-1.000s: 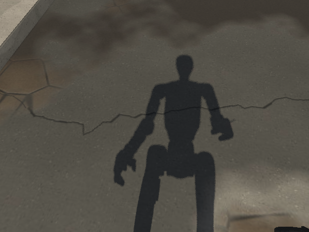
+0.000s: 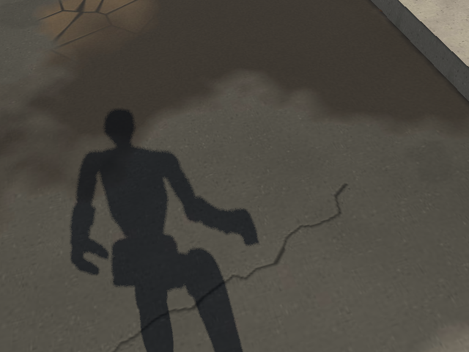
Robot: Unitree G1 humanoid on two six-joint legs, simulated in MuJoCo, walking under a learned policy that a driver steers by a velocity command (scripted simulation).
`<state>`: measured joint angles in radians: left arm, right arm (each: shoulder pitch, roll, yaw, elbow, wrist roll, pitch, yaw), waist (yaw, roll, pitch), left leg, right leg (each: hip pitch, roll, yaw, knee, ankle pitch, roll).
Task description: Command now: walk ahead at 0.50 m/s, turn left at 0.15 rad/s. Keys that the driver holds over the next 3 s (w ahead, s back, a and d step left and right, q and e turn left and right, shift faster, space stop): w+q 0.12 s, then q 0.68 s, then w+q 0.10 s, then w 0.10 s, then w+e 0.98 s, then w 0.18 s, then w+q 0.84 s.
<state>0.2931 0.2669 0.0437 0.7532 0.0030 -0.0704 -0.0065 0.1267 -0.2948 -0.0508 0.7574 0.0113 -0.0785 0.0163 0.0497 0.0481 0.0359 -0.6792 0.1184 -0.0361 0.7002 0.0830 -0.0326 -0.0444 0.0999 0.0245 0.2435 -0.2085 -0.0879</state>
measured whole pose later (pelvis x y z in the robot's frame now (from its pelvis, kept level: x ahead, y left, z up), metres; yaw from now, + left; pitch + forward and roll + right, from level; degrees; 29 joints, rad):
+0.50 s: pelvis +0.24 +0.06 -0.01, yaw +16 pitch +3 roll -1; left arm 0.11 0.30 0.04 0.69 0.01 -0.02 0.04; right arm 0.21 -0.31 -0.06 0.69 0.01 0.00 -0.01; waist -0.03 -0.02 0.06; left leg -0.33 -0.12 -0.12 0.43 -0.13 0.08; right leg -0.63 -0.03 0.13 0.89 -0.28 0.10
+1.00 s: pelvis +0.32 +0.06 +0.00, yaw +33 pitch +2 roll +0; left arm 0.22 0.28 0.06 0.72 -0.01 -0.01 0.02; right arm 0.20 -0.31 -0.07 0.65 0.01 0.05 0.01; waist 0.04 0.01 0.01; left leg -0.41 0.03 0.00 0.78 -0.40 -0.04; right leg -0.23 -0.06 -0.06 0.41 -0.21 0.00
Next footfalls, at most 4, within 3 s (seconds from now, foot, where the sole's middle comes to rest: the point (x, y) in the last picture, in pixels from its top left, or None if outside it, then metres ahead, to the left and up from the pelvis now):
0.18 left None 0.30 0.15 -0.78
0.68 right None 0.43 -0.03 -0.78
1.08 left None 0.29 0.19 -0.78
1.54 right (215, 277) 0.70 0.16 -0.78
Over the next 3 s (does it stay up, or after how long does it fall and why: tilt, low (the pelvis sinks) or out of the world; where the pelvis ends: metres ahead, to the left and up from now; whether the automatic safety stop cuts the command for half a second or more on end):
stays up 1.24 0.37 -0.03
